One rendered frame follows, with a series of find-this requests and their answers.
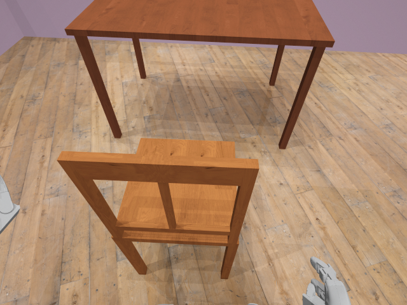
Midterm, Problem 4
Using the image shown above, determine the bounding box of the table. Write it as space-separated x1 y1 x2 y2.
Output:
65 0 335 149

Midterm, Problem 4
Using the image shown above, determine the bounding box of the robot right hand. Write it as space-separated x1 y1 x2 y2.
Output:
303 257 351 305

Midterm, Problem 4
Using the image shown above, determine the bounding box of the robot left hand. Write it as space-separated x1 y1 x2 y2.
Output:
0 175 20 234

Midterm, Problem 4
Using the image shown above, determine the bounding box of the chair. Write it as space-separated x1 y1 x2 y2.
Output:
57 138 259 279

